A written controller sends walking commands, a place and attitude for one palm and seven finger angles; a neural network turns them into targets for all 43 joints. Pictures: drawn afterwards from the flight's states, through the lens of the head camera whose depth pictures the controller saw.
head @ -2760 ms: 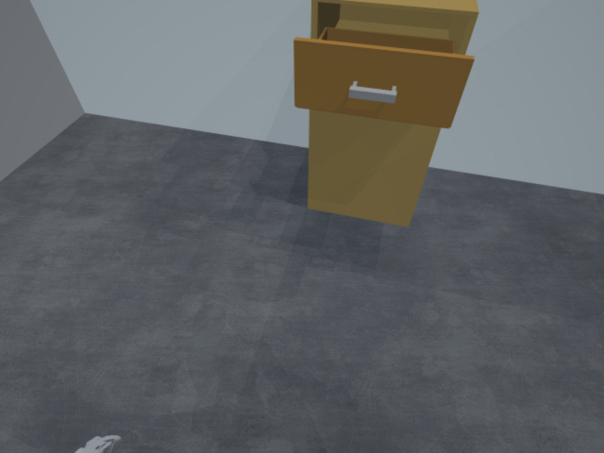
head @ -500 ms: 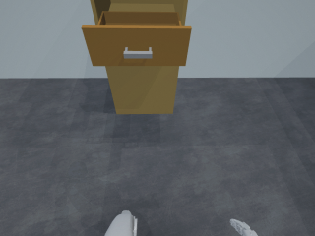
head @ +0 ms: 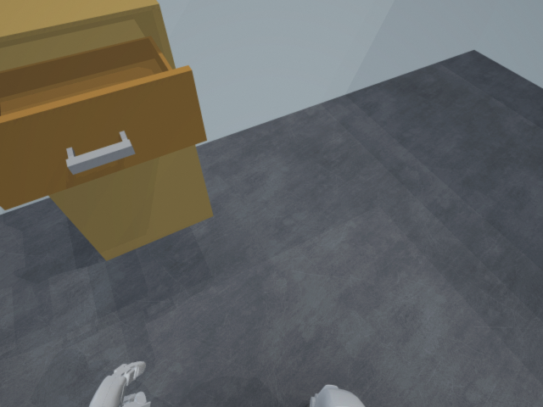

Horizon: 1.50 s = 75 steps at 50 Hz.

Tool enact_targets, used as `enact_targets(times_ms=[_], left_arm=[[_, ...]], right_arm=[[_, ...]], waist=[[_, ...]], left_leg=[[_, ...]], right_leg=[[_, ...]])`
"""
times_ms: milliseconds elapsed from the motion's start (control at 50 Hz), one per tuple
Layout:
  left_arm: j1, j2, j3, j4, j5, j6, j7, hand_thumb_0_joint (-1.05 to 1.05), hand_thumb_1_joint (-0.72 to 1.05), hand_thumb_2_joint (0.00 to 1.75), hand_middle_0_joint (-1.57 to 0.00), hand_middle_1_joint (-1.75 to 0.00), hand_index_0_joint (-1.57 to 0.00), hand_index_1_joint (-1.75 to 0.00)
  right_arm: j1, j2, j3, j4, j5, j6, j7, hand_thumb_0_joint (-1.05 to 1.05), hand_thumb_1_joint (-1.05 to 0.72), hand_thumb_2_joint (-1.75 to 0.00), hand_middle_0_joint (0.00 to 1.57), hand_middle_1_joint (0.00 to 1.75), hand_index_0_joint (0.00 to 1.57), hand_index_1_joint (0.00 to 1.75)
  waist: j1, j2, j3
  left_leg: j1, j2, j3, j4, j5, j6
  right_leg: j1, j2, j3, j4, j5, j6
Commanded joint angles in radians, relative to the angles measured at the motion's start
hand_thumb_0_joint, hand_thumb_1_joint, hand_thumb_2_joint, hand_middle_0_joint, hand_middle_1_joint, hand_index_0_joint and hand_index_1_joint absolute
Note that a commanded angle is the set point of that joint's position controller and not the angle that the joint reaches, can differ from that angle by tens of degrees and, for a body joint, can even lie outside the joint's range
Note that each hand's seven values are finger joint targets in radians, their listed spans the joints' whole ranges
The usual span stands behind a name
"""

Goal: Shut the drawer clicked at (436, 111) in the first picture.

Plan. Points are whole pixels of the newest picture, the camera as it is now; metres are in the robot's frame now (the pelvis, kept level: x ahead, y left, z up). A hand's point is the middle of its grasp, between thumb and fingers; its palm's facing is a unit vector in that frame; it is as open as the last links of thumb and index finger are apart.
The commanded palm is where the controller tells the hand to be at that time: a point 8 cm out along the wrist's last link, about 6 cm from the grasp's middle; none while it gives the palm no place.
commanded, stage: walk to a spot facing it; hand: left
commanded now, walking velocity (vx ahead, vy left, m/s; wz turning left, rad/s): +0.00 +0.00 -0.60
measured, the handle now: (99, 150) +0.55 +0.34 +0.03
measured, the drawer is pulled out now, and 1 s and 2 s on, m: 0.29 0.29 0.29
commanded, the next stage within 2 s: turn to face it in 1.66 s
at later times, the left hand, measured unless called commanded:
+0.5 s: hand (155, 375) +0.20 +0.21 -0.17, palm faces -0.24 -0.96 -0.18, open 7.4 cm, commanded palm none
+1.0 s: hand (211, 342) +0.25 +0.12 -0.15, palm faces -0.53 -0.81 -0.27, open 7.4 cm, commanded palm none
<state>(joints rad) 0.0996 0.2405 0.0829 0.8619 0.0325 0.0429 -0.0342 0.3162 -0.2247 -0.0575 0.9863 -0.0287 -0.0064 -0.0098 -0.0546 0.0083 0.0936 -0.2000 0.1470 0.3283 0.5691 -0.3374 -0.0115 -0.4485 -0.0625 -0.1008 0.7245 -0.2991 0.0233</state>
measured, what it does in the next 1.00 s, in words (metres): steps on the spot, turning right: right foot, then left foot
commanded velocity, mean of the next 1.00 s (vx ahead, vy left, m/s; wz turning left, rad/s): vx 0.02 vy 0.00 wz -0.60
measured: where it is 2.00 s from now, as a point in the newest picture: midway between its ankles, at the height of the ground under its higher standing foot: outside the picture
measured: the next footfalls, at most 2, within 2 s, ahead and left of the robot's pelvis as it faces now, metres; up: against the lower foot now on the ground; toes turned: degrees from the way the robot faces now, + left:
right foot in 0.04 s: +0.10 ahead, -0.12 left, +0.00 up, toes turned -8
left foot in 0.38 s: +0.11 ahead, +0.13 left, +0.00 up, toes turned -7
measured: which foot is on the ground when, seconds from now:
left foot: down 0.00-0.04, up 0.06-0.36, down 0.38-0.84, up 0.86-1.00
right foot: up 0.00-0.02, down 0.04-0.40, up 0.42-0.82, down 0.84-1.00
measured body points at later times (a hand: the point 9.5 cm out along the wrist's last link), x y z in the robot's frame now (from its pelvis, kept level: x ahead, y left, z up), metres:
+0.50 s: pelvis +0.06 +0.04 +0.00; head +0.10 +0.07 +0.45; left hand +0.21 +0.26 -0.16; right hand +0.08 -0.22 -0.12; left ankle +0.07 +0.14 -0.73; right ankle +0.01 -0.09 -0.66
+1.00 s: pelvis +0.05 +0.00 +0.00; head +0.08 -0.03 +0.44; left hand +0.27 +0.16 -0.13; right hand -0.06 -0.25 -0.15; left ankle +0.10 +0.14 -0.66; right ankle +0.01 -0.09 -0.73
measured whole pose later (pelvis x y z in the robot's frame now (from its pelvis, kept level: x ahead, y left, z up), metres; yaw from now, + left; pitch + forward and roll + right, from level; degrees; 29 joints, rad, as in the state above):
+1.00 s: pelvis +0.05 +0.00 +0.00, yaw -34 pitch +0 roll +0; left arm 0.16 0.21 0.06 0.88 0.02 0.03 0.01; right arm 0.20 -0.25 -0.07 0.93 -0.02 0.07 -0.01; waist -0.02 0.04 0.10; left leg -0.46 0.13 0.07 1.13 -0.45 -0.08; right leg -0.31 0.02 -0.04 0.58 -0.27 -0.04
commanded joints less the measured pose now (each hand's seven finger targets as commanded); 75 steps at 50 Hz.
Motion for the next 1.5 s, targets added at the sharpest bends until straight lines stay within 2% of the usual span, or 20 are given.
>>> enact_targets(times_ms=[0,20,120,320,340,380,500,700,780,800,820,840,940,1120,1200,1220,1240,1260,1380,1480], left_arm=[[0.163,0.173,0.028,-0.035,0.002,-0.049,0.016,0.0,0.9,0.9,-0.2,-0.3,-0.2,-0.3],[0.242,0.274,0.047,-0.022,-0.015,-0.051,0.031,0.0,0.9,0.9,-0.2,-0.3,-0.2,-0.3],[-0.01,0.167,0.026,-0.08,-0.015,-0.023,0.056,0.0,0.9,0.9,-0.2,-0.3,-0.2,-0.3],[0.007,0.17,0.036,-0.072,-0.016,-0.007,0.04,0.0,0.9,0.9,-0.2,-0.3,-0.2,-0.3],[0.004,0.14,0.032,-0.084,-0.023,-0.003,0.038,0.0,0.9,0.9,-0.2,-0.3,-0.2,-0.3],[0.028,0.07,0.019,-0.114,-0.019,-0.001,0.021,0.0,0.9,0.9,-0.2,-0.3,-0.2,-0.3],[0.057,0.06,0.021,-0.046,-0.014,0.007,0.0,0.0,0.9,0.9,-0.2,-0.3,-0.2,-0.3],[-0.004,0.033,0.01,-0.056,-0.013,0.006,-0.002,0.0,0.9,0.9,-0.2,-0.3,-0.2,-0.3],[0.089,0.062,0.016,-0.034,-0.01,-0.017,0.008,0.0,0.9,0.9,-0.2,-0.3,-0.2,-0.3],[0.178,0.125,0.029,-0.015,-0.006,-0.031,0.016,0.0,0.9,0.9,-0.2,-0.3,-0.2,-0.3],[0.238,0.247,0.05,-0.002,-0.001,-0.045,0.033,0.0,0.9,0.9,-0.2,-0.3,-0.2,-0.3],[0.277,0.272,0.056,0.003,-0.023,-0.034,0.045,0.0,0.9,0.9,-0.2,-0.3,-0.2,-0.3],[0.072,0.163,0.029,-0.055,-0.017,-0.031,0.053,0.0,0.9,0.9,-0.2,-0.3,-0.2,-0.3],[0.123,0.196,0.036,-0.036,-0.008,-0.035,0.031,0.0,0.9,0.9,-0.2,-0.3,-0.2,-0.3],[0.068,0.186,0.038,-0.048,-0.016,-0.027,0.023,0.0,0.9,0.9,-0.2,-0.3,-0.2,-0.3],[0.054,0.143,0.028,-0.06,-0.018,-0.026,0.019,0.0,0.9,0.9,-0.2,-0.3,-0.2,-0.3],[0.055,0.066,0.014,-0.084,-0.026,-0.023,0.01,0.0,0.9,0.9,-0.2,-0.3,-0.2,-0.3],[0.023,0.082,0.02,-0.113,-0.015,-0.027,0.005,0.0,0.9,0.9,-0.2,-0.3,-0.2,-0.3],[0.123,0.051,0.021,-0.006,-0.003,-0.006,-0.011,0.0,0.9,0.9,-0.2,-0.3,-0.2,-0.3],[0.069,0.024,0.013,-0.003,-0.008,0.008,-0.005,0.0,0.9,0.9,-0.2,-0.3,-0.2,-0.3]], right_arm=[[0.039,-0.117,-0.024,-0.103,0.013,-0.012,0.009,0.0,-0.9,-0.9,0.2,0.3,0.2,0.3],[0.006,-0.067,-0.009,-0.147,0.012,-0.003,0.006,0.0,-0.9,-0.9,0.2,0.3,0.2,0.3],[-0.016,-0.1,-0.015,-0.118,0.004,0.032,-0.009,0.0,-0.9,-0.9,0.2,0.3,0.2,0.3],[0.021,-0.074,-0.008,-0.145,0.019,0.007,-0.023,0.0,-0.9,-0.9,0.2,0.3,0.2,0.3],[0.055,-0.102,-0.013,-0.14,0.018,-0.003,-0.028,0.0,-0.9,-0.9,0.2,0.3,0.2,0.3],[0.018,-0.239,-0.034,-0.174,0.004,-0.003,-0.026,0.0,-0.9,-0.9,0.2,0.3,0.2,0.3],[-0.054,-0.137,-0.015,-0.169,0.004,-0.017,-0.034,0.0,-0.9,-0.9,0.2,0.3,0.2,0.3],[-0.031,-0.169,-0.051,-0.124,0.0,0.002,-0.014,0.0,-0.9,-0.9,0.2,0.3,0.2,0.3],[-0.055,-0.179,-0.06,-0.125,0.005,0.007,-0.004,0.0,-0.9,-0.9,0.2,0.3,0.2,0.3],[-0.046,-0.159,-0.055,-0.136,0.013,0.009,0.002,0.0,-0.9,-0.9,0.2,0.3,0.2,0.3],[-0.065,-0.072,-0.03,-0.182,0.015,0.012,0.009,0.0,-0.9,-0.9,0.2,0.3,0.2,0.3],[-0.125,-0.081,-0.025,-0.21,0.015,0.025,-0.007,0.0,-0.9,-0.9,0.2,0.3,0.2,0.3],[-0.116,-0.093,-0.024,-0.154,0.005,0.039,-0.008,0.0,-0.9,-0.9,0.2,0.3,0.2,0.3],[-0.182,-0.09,-0.019,-0.205,0.008,0.014,0.007,0.0,-0.9,-0.9,0.2,0.3,0.2,0.3],[-0.052,-0.085,-0.016,-0.174,0.012,-0.009,-0.005,0.0,-0.9,-0.9,0.2,0.3,0.2,0.3],[0.025,-0.116,-0.02,-0.153,0.012,-0.019,-0.014,0.0,-0.9,-0.9,0.2,0.3,0.2,0.3],[0.091,-0.225,-0.039,-0.144,-0.004,-0.025,-0.02,0.0,-0.9,-0.9,0.2,0.3,0.2,0.3],[0.083,-0.269,-0.04,-0.155,-0.003,-0.021,-0.022,0.0,-0.9,-0.9,0.2,0.3,0.2,0.3],[-0.009,-0.106,0.008,-0.138,0.009,-0.04,-0.033,0.0,-0.9,-0.9,0.2,0.3,0.2,0.3],[0.07,-0.104,-0.001,-0.085,0.011,-0.036,-0.037,0.0,-0.9,-0.9,0.2,0.3,0.2,0.3]], waist=[[0.11,-0.164,-0.233],[0.136,-0.307,-0.265],[0.032,-0.134,-0.169],[0.022,-0.167,-0.205],[0.003,-0.091,-0.225],[0.016,0.296,-0.16],[0.042,0.157,-0.126],[0.005,0.194,-0.094],[0.059,0.147,-0.147],[0.108,0.002,-0.204],[0.133,-0.306,-0.226],[0.152,-0.26,-0.229],[0.054,-0.133,-0.17],[0.096,-0.159,-0.105],[0.033,-0.168,-0.106],[-0.003,-0.076,-0.129],[-0.034,0.228,-0.134],[-0.027,0.287,-0.059],[0.062,0.144,-0.045],[0.042,0.15,-0.054]], left_leg=[[-0.264,0.118,-0.032,0.326,0.196,-0.023],[-0.438,-0.013,-0.114,0.598,-0.309,-0.072],[-0.318,0.008,-0.282,0.579,-0.081,-0.071],[-0.061,-0.101,-0.247,-0.02,0.026,-0.053],[0.07,-0.058,-0.279,-0.16,0.102,-0.037],[0.121,0.349,-0.661,-0.322,0.246,0.147],[0.188,0.173,-0.28,-0.194,0.686,0.121],[0.164,0.239,-0.16,-0.164,0.579,0.133],[0.091,0.223,-0.095,0.018,0.523,0.055],[-0.036,0.185,-0.061,0.221,0.408,-0.001],[-0.354,0.023,-0.066,0.467,-0.228,-0.061],[-0.403,-0.012,-0.24,0.594,-0.336,-0.058],[-0.334,-0.013,-0.299,0.576,-0.078,-0.077],[-0.227,-0.094,-0.282,0.229,-0.113,-0.06],[0.05,-0.144,-0.25,-0.07,-0.003,-0.038],[0.21,-0.079,-0.305,-0.195,-0.024,-0.023],[0.306,0.186,-0.631,-0.348,-0.279,0.046],[0.186,0.374,-0.818,-0.442,-0.38,0.134],[0.121,0.148,-0.288,-0.291,0.503,0.056],[0.203,0.167,-0.203,-0.228,0.723,0.086]], right_leg=[[0.549,-0.157,0.22,-0.273,0.283,-0.115],[0.56,-0.386,0.529,-0.328,0.651,-0.23],[0.234,-0.189,0.292,-0.379,0.332,-0.2],[0.2,-0.106,0.389,-0.258,0.388,-0.156],[0.12,-0.052,0.351,-0.186,0.323,-0.106],[-0.16,0.113,0.119,0.241,-0.29,0.008],[-0.173,0.038,0.105,0.463,-0.107,0.051],[-0.017,0.015,0.004,0.094,-0.125,0.026],[0.204,0.045,-0.029,-0.18,0.057,-0.014],[0.397,-0.032,0.077,-0.293,0.219,-0.052],[0.556,-0.298,0.468,-0.341,0.591,-0.162],[0.497,-0.359,0.487,-0.328,0.75,-0.246],[0.311,-0.169,0.324,-0.36,0.447,-0.197],[0.215,-0.141,0.495,-0.462,-0.097,-0.214],[0.062,-0.058,0.473,-0.385,-0.16,-0.156],[-0.05,0.003,0.419,-0.265,-0.186,-0.109],[-0.242,0.143,0.261,0.018,-0.282,-0.05],[-0.312,0.101,0.155,0.219,-0.288,-0.017],[-0.198,0.037,0.107,0.485,0.003,0.032],[-0.224,0.02,0.066,0.432,0.018,0.047]])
